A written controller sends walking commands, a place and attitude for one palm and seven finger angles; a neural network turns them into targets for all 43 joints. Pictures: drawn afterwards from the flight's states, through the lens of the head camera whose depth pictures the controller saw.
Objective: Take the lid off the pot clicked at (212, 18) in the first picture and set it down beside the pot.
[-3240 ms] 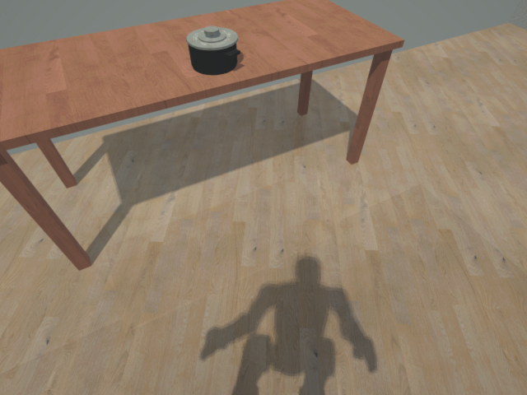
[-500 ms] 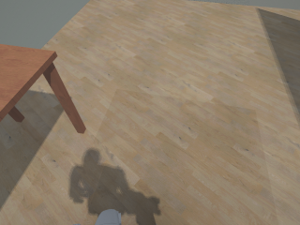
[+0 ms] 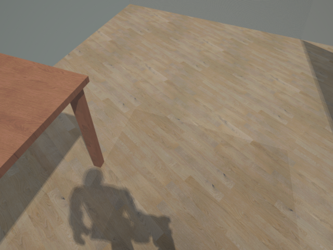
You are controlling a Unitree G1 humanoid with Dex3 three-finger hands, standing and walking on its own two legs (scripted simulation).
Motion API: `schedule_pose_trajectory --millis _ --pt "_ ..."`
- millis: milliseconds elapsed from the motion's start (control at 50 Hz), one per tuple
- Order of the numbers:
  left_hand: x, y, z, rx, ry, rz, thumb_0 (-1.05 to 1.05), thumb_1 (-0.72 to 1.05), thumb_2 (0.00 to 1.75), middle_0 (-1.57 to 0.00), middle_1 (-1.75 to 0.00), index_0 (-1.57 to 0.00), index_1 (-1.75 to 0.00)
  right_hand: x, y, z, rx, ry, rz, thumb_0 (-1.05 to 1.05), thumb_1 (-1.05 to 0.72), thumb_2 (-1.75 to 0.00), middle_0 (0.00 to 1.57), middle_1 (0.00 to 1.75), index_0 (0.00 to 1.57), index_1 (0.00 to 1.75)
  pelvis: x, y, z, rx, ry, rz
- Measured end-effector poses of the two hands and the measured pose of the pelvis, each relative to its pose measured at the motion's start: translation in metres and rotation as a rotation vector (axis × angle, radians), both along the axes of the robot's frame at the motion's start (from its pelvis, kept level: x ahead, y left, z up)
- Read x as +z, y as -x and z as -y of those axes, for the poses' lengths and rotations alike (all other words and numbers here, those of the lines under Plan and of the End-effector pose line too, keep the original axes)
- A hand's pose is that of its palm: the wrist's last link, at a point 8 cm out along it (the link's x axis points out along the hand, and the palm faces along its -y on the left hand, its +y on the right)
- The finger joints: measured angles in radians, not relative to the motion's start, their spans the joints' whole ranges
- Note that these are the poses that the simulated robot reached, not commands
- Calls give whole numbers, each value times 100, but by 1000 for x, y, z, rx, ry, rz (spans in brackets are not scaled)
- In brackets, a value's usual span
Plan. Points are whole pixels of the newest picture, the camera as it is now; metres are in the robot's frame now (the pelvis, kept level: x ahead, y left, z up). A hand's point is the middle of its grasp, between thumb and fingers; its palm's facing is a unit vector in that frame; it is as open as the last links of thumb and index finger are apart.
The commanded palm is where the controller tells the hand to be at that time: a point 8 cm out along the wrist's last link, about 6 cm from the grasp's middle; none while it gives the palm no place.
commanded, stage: turn to face it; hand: left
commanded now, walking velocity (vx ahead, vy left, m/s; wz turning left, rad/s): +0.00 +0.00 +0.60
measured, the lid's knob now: out of the picture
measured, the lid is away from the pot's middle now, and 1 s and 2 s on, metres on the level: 0.00 0.00 0.00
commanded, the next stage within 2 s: none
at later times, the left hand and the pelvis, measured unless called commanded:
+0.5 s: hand out of the picture +0.09 +0.16 -0.13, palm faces +0.28 -0.90 -0.32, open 7.4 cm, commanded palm none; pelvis +0.01 -0.07 +0.00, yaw +17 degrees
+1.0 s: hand out of the picture -0.17 +0.07 -0.17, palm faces +0.66 -0.69 -0.30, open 7.4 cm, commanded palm none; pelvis -0.01 -0.08 -0.01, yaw +38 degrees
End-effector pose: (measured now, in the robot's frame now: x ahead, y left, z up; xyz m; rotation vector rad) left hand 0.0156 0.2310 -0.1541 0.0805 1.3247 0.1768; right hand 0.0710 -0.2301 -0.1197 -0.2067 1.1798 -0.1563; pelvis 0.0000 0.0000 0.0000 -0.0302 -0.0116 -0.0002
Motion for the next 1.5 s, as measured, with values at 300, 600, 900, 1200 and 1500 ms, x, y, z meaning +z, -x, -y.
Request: schedule_pose_trajectory --millis 300,600,900,1200,1500 --pt "30 -65 -13 64 -115 169 0 91 90 -20 -30 -20 -30 -11 50 39 -2 9 -213 0 -91 -90 20 30 20 30 2 -10 22 174 -8 -41" --pt "63 -7 51 241 -220 193 0 91 89 -20 -30 -20 -30 -28 -64 96 246 -48 -89 0 -91 -90 20 30 20 30 4 -13 88 379 -86 -8" --pt "40 163 121 581 -137 -76 0 90 89 -20 -30 -20 -30 -11 -184 16 621 -32 39 0 -91 -90 19 30 19 30 1 1 94 593 -89 -19" --pt "13 235 99 816 -107 -43 0 91 90 -20 -30 -20 -30 9 -167 -92 904 -36 120 0 -90 -90 20 30 20 30 -5 34 71 808 -30 -6" --pt "44 162 80 818 -276 178 0 91 90 -20 -30 -20 -30 -34 -149 -16 874 6 -108 0 -90 -90 20 30 20 30 -11 12 97 984 -26 -31"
